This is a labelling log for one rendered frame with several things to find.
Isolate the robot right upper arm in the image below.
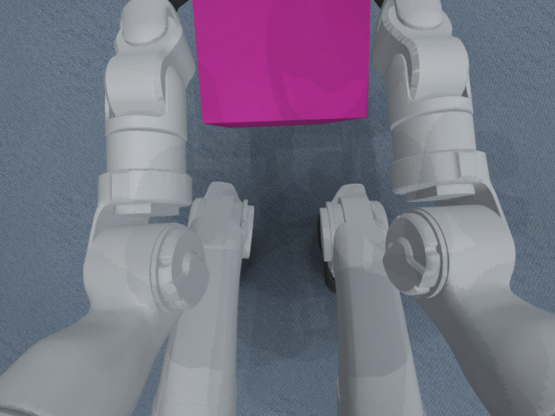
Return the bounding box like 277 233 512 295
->
382 205 555 416

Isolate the carton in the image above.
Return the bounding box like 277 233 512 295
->
193 0 370 127

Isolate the robot left upper arm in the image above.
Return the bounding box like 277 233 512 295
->
0 223 210 416

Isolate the right robot forearm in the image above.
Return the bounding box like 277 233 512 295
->
371 0 515 249

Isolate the left robot forearm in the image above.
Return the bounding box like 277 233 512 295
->
83 0 195 286

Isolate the left robot thigh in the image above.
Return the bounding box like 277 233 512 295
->
151 192 254 416

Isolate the robot right foot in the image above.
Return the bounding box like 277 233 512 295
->
317 207 336 293

